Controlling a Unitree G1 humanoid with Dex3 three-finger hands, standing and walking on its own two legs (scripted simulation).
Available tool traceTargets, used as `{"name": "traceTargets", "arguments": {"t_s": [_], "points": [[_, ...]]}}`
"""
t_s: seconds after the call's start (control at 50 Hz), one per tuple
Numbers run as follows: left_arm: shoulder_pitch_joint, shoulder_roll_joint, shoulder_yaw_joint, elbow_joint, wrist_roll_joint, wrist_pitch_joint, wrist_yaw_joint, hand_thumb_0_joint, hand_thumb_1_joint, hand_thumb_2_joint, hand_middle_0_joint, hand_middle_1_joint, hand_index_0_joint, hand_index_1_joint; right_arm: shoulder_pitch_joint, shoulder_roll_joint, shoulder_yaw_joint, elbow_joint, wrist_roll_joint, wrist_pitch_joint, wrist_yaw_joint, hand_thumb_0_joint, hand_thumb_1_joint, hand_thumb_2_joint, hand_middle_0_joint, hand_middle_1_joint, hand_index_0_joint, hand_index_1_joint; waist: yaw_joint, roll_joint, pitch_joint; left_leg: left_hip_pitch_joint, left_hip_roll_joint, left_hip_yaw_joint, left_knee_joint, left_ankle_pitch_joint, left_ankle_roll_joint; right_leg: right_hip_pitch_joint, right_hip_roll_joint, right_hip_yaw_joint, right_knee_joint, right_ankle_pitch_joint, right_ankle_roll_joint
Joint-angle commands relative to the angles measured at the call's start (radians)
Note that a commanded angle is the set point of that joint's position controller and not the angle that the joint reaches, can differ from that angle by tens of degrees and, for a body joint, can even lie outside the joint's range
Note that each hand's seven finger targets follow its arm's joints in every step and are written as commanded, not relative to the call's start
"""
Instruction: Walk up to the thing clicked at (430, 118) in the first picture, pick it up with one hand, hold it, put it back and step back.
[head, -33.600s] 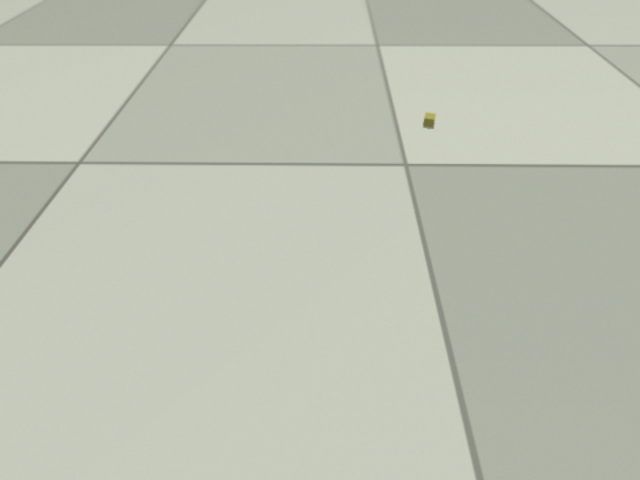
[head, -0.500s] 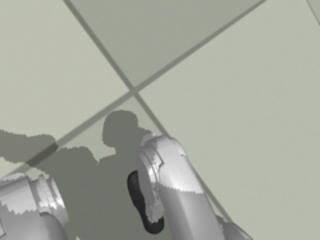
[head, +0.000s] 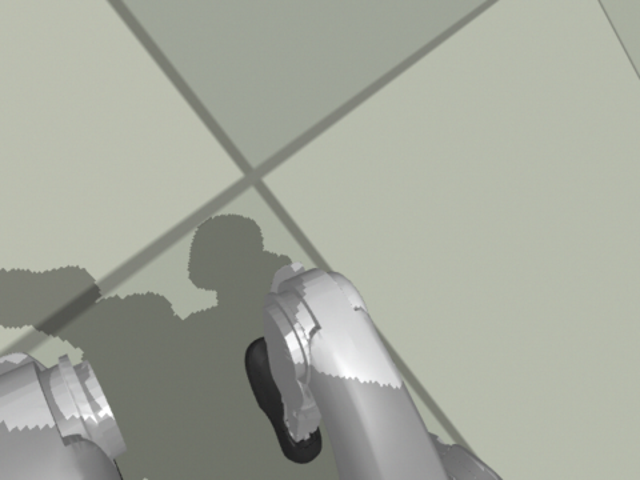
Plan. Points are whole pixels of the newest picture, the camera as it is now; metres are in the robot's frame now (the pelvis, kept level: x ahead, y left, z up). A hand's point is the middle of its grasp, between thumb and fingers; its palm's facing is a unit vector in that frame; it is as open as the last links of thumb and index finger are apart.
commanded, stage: close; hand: left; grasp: from above
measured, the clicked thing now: out of the picture +0.46 +0.35 -0.28
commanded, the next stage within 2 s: settle in 1.34 s
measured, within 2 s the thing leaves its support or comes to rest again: leaves its support in 1.70 s
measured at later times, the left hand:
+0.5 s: hand out of the picture +0.44 +0.35 -0.24, palm faces -0.42 -0.17 -0.89, open 11.3 cm
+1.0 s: hand out of the picture +0.44 +0.35 -0.24, palm faces -0.41 -0.16 -0.90, open 9.0 cm
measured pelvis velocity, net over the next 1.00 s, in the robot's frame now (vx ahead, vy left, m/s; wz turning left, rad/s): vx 0.00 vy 0.00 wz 0.00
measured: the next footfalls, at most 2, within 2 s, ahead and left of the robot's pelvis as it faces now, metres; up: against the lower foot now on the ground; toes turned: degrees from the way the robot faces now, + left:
none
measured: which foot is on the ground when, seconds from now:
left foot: down 0.00-1.00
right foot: down 0.00-1.00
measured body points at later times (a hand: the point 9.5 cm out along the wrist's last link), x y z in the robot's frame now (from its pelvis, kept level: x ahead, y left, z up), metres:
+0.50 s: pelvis +0.00 +0.00 +0.00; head +0.27 +0.14 +0.33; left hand +0.46 +0.36 -0.19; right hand +0.06 -0.25 -0.05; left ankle +0.07 +0.13 -0.27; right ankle +0.12 -0.13 -0.27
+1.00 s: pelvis +0.00 +0.00 +0.00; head +0.27 +0.14 +0.33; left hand +0.46 +0.35 -0.19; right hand +0.07 -0.25 -0.05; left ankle +0.07 +0.13 -0.27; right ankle +0.12 -0.13 -0.27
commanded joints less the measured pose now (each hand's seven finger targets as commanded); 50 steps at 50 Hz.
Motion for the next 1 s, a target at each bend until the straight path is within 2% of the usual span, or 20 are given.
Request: {"name": "traceTargets", "arguments": {"t_s": [0.0,0.1,0.22,0.24,0.32,0.4,0.46,0.48,0.5,0.62,0.64,0.66,0.7,0.72,0.88,0.9,0.92,0.94,0.96,0.98], "points": [[-0.241,0.218,-0.002,-0.129,-0.007,-0.013,0.044,0.0,-0.274,0.8,-0.283,-0.788,-0.278,-0.792,0.172,-0.344,-0.103,0.008,0.003,0.001,-0.013,0.0,-0.887,-0.899,0.2,0.3,0.2,0.3,-0.038,0.579,-0.622,0.517,0.046,0.143,-0.269,0.188,0.032,0.326,0.022,-0.154,-0.198,0.244,-0.098],[-0.267,0.212,-0.007,-0.142,-0.005,-0.015,0.048,0.0,-0.2,0.729,-0.321,-0.763,-0.327,-0.756,0.165,-0.345,-0.103,0.005,0.005,-0.005,-0.007,0.0,-0.887,-0.898,0.2,0.3,0.2,0.3,-0.047,0.595,-0.617,0.536,0.047,0.135,-0.266,0.206,0.028,0.311,0.016,-0.159,-0.181,0.258,-0.099],[-0.233,0.244,0.014,-0.116,-0.005,0.004,0.05,0.0,-0.115,0.666,-0.396,-0.69,-0.4,-0.684,0.17,-0.345,-0.104,0.01,0.009,-0.007,-0.007,0.0,-0.888,-0.899,0.199,0.3,0.199,0.3,-0.037,0.555,-0.594,0.494,0.046,0.147,-0.267,0.171,0.035,0.319,0.021,-0.15,-0.206,0.232,-0.096],[-0.249,0.234,0.003,-0.139,-0.005,0.001,0.05,0.0,-0.108,0.659,-0.397,-0.69,-0.404,-0.683,0.163,-0.345,-0.103,0.001,0.006,-0.006,-0.009,0.0,-0.887,-0.899,0.199,0.3,0.199,0.3,-0.034,0.568,-0.622,0.505,0.047,0.147,-0.268,0.184,0.035,0.332,0.023,-0.149,-0.21,0.244,-0.098],[-0.221,0.219,0.0,-0.088,-0.011,0.013,0.031,0.0,-0.064,0.62,-0.426,-0.676,-0.438,-0.664,0.174,-0.343,-0.106,0.003,0.01,-0.004,-0.009,0.0,-0.89,-0.899,0.199,0.3,0.199,0.3,-0.043,0.542,-0.584,0.496,0.046,0.136,-0.273,0.165,0.033,0.301,0.017,-0.157,-0.194,0.225,-0.098],[-0.226,0.223,0.0,-0.122,-0.025,0.006,0.024,0.0,0.001,0.561,-0.474,-0.635,-0.49,-0.617,0.168,-0.345,-0.107,0.005,0.015,0.001,-0.014,0.0,-0.889,-0.899,0.199,0.3,0.199,0.3,-0.033,0.564,-0.631,0.538,0.051,0.134,-0.273,0.222,0.029,0.332,0.021,-0.154,-0.2,0.27,-0.098],[-0.222,0.207,-0.013,-0.114,-0.029,-0.002,0.016,0.0,0.025,0.542,-0.487,-0.626,-0.506,-0.605,0.174,-0.335,-0.099,0.001,0.015,0.002,-0.01,0.0,-0.89,-0.899,0.199,0.3,0.199,0.3,-0.045,0.545,-0.604,0.505,0.046,0.141,-0.265,0.203,0.035,0.337,0.019,-0.152,-0.2,0.26,-0.097],[-0.241,0.24,0.012,-0.145,-0.033,-0.009,0.02,0.0,0.04,0.535,-0.497,-0.623,-0.517,-0.601,0.178,-0.337,-0.099,0.011,0.015,0.007,-0.013,0.0,-0.889,-0.899,0.199,0.3,0.199,0.3,-0.035,0.562,-0.621,0.511,0.049,0.136,-0.276,0.206,0.033,0.339,0.021,-0.154,-0.205,0.256,-0.098],[-0.234,0.222,-0.005,-0.144,-0.025,-0.009,0.015,0.0,0.049,0.524,-0.514,-0.594,-0.53,-0.576,0.173,-0.348,-0.108,0.003,0.014,0.005,-0.014,0.0,-0.888,-0.899,0.199,0.3,0.199,0.3,-0.035,0.574,-0.628,0.537,0.049,0.135,-0.269,0.224,0.03,0.327,0.02,-0.155,-0.197,0.268,-0.099],[-0.237,0.244,0.019,-0.157,-0.018,-0.025,0.035,0.0,0.129,0.481,-0.567,-0.551,-0.586,-0.53,0.172,-0.342,-0.1,0.013,0.012,0.01,-0.016,0.0,-0.886,-0.898,0.199,0.3,0.199,0.3,-0.032,0.572,-0.634,0.53,0.05,0.139,-0.267,0.223,0.03,0.343,0.02,-0.156,-0.2,0.271,-0.098],[-0.226,0.233,0.002,-0.14,-0.013,-0.02,0.035,0.0,0.136,0.466,-0.573,-0.546,-0.594,-0.524,0.167,-0.341,-0.101,0.006,0.011,0.005,-0.013,0.0,-0.888,-0.898,0.199,0.3,0.199,0.3,-0.031,0.578,-0.618,0.531,0.048,0.147,-0.258,0.211,0.031,0.337,0.019,-0.151,-0.198,0.265,-0.097],[-0.229,0.246,0.021,-0.15,-0.015,-0.022,0.045,0.0,0.147,0.461,-0.581,-0.532,-0.6,-0.511,0.172,-0.346,-0.099,0.008,0.004,0.008,-0.014,0.0,-0.886,-0.898,0.199,0.3,0.199,0.3,-0.034,0.578,-0.635,0.534,0.051,0.141,-0.272,0.218,0.031,0.356,0.023,-0.155,-0.208,0.269,-0.098],[-0.24,0.233,0.007,-0.137,-0.007,-0.019,0.048,0.0,0.195,0.42,-0.615,-0.506,-0.639,-0.481,0.164,-0.343,-0.098,0.005,0.003,0.01,-0.014,0.0,-0.886,-0.897,0.199,0.3,0.199,0.3,-0.039,0.576,-0.627,0.522,0.05,0.138,-0.277,0.204,0.03,0.338,0.023,-0.16,-0.203,0.256,-0.1],[-0.247,0.209,-0.02,-0.126,-0.008,-0.016,0.045,0.0,0.21,0.416,-0.634,-0.498,-0.656,-0.475,0.153,-0.341,-0.097,-0.001,0.006,0.005,-0.015,0.0,-0.888,-0.898,0.199,0.3,0.199,0.3,-0.042,0.562,-0.598,0.507,0.047,0.145,-0.267,0.178,0.032,0.316,0.019,-0.157,-0.202,0.24,-0.098],[-0.242,0.254,0.011,-0.126,-0.015,0.004,0.053,0.0,0.352,0.34,-0.748,-0.413,-0.772,-0.388,0.173,-0.352,-0.097,-0.002,0.008,0.0,-0.021,0.0,-0.887,-0.898,0.199,0.3,0.199,0.3,-0.04,0.531,-0.632,0.501,0.049,0.143,-0.267,0.184,0.039,0.355,0.023,-0.15,-0.219,0.25,-0.094],[-0.238,0.227,-0.013,-0.109,-0.018,0.007,0.049,0.0,0.364,0.309,-0.749,-0.406,-0.777,-0.376,0.161,-0.348,-0.096,-0.01,0.014,-0.003,-0.021,0.0,-0.888,-0.898,0.199,0.3,0.199,0.3,-0.04,0.525,-0.618,0.491,0.049,0.148,-0.257,0.18,0.04,0.347,0.022,-0.143,-0.217,0.25,-0.094],[-0.248,0.236,0.002,-0.12,-0.028,0.005,0.051,0.0,0.377,0.293,-0.754,-0.402,-0.786,-0.369,0.168,-0.351,-0.097,-0.004,0.012,-0.004,-0.022,0.0,-0.887,-0.898,0.199,0.3,0.199,0.3,-0.047,0.514,-0.613,0.484,0.049,0.142,-0.26,0.174,0.041,0.336,0.02,-0.152,-0.218,0.242,-0.091],[-0.257,0.2,-0.028,-0.123,-0.028,0.006,0.043,0.0,0.395,0.268,-0.766,-0.388,-0.8,-0.352,0.166,-0.345,-0.094,-0.01,0.014,-0.008,-0.02,0.0,-0.887,-0.897,0.199,0.3,0.199,0.3,-0.05,0.528,-0.6,0.497,0.047,0.143,-0.267,0.177,0.037,0.327,0.019,-0.151,-0.216,0.243,-0.093],[-0.243,0.235,-0.003,-0.108,-0.034,0.005,0.042,0.0,0.414,0.268,-0.789,-0.373,-0.82,-0.341,0.163,-0.354,-0.099,-0.002,0.016,-0.008,-0.022,0.0,-0.888,-0.898,0.199,0.3,0.199,0.3,-0.045,0.534,-0.597,0.501,0.05,0.136,-0.276,0.164,0.035,0.32,0.018,-0.155,-0.214,0.23,-0.094],[-0.232,0.238,-0.007,-0.109,-0.024,0.007,0.037,0.0,0.442,0.31,-0.823,-0.375,-0.847,-0.351,0.165,-0.353,-0.103,-0.002,0.017,-0.008,-0.023,0.0,-0.889,-0.898,0.199,0.3,0.199,0.3,-0.039,0.547,-0.587,0.506,0.05,0.139,-0.275,0.159,0.033,0.311,0.017,-0.152,-0.206,0.222,-0.097]]}}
